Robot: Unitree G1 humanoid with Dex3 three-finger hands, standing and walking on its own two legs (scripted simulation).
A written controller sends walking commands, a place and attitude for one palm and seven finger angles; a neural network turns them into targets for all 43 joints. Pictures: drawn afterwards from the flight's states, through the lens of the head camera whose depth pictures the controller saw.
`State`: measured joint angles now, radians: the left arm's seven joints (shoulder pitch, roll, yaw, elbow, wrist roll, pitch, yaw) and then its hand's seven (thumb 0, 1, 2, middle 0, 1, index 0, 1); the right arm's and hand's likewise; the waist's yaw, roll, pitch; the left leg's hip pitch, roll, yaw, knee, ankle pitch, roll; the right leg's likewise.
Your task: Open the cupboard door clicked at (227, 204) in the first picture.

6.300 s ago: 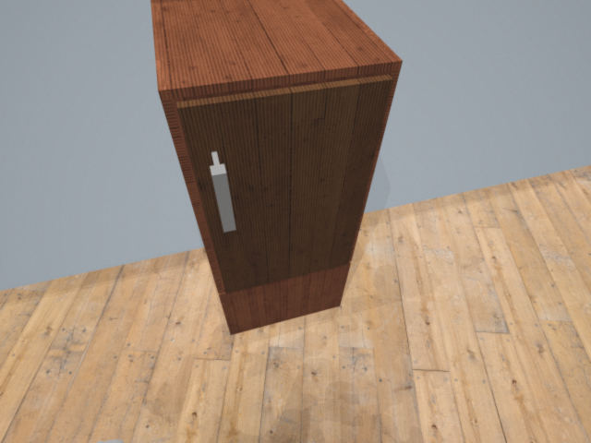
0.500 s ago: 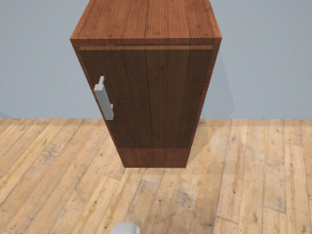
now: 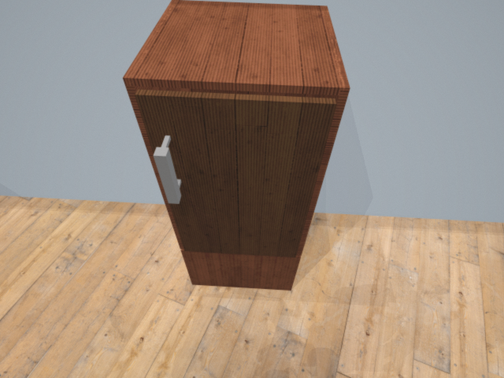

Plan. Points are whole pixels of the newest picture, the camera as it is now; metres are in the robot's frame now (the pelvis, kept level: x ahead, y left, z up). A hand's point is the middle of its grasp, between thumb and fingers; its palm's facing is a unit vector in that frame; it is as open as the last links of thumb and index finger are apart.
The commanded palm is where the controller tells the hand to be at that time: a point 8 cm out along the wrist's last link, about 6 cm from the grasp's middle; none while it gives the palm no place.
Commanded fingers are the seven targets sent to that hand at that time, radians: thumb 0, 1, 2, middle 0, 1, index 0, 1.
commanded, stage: come to a stop and stand still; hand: left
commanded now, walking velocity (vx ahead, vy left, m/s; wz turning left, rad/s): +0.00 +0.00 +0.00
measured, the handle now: (170, 170) +0.52 +0.22 -0.02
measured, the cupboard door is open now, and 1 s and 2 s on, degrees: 0 0 0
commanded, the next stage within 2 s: look again from close up in 1.02 s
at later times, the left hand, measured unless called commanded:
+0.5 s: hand out of the picture +0.05 +0.22 -0.17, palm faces +0.01 -0.98 -0.21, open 7.3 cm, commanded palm none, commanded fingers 0.00 0.90 0.90 -0.20 -0.30 -0.20 -0.30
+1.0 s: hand out of the picture +0.02 +0.20 -0.18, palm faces +0.01 -0.99 -0.15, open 7.4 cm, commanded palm none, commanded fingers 0.00 0.90 0.90 -0.20 -0.30 -0.20 -0.30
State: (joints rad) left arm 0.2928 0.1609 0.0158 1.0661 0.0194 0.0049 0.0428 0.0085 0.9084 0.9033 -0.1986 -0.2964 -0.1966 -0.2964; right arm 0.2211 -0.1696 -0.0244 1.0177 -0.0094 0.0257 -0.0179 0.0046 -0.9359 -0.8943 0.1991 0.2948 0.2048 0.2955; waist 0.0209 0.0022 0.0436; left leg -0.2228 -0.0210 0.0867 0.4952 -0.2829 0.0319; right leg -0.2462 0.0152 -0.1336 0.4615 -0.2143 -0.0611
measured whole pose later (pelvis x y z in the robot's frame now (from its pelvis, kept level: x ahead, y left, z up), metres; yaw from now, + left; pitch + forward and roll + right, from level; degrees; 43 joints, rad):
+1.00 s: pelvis +0.03 +0.05 +0.00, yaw -1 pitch -1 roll +0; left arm 0.29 0.12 -0.01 1.13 0.01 0.00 0.04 0.01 0.91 0.90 -0.20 -0.30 -0.20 -0.30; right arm 0.27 -0.14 0.02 1.14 -0.01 -0.03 -0.04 0.01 -0.92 -0.89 0.20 0.29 0.20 0.30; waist 0.01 -0.01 0.06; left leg -0.10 -0.08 0.12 0.39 -0.27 0.11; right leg -0.18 -0.04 -0.09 0.46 -0.25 0.01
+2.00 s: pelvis +0.02 +0.02 +0.00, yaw -2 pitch -1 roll +1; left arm 0.27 0.14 0.02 1.08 0.02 0.04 0.04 0.01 0.91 0.90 -0.20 -0.30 -0.20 -0.30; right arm 0.27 -0.11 -0.02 1.12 -0.01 -0.02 -0.06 0.01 -0.92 -0.89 0.20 0.29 0.20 0.30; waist 0.00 -0.03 0.08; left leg -0.15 -0.07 0.13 0.43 -0.27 0.09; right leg -0.28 -0.03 -0.04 0.63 -0.34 -0.01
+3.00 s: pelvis -0.02 +0.03 +0.00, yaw -1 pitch -1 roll +0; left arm 0.28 0.21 -0.01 1.04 0.02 0.01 0.02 0.01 0.90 0.90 -0.20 -0.30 -0.19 -0.30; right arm 0.25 -0.18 0.00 0.96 -0.01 -0.02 -0.01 0.00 -0.93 -0.89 0.20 0.30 0.21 0.30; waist 0.01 0.00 0.02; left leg -0.23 -0.05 0.09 0.49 -0.26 0.08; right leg -0.24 -0.10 0.03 0.51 -0.26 0.04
